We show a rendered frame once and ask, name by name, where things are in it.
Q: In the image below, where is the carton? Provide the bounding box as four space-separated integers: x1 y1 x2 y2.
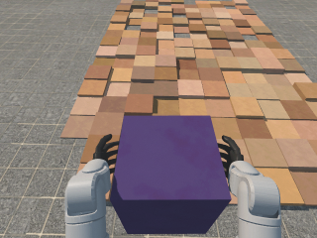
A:
110 115 232 234

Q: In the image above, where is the robot left forearm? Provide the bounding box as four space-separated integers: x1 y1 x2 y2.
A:
64 159 112 238

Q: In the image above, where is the robot right forearm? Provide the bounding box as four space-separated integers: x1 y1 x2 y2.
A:
228 161 281 238

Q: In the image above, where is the right robot hand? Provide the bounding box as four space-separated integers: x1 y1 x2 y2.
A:
217 135 244 178

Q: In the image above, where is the left robot hand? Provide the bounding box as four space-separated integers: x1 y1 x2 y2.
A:
92 134 120 175

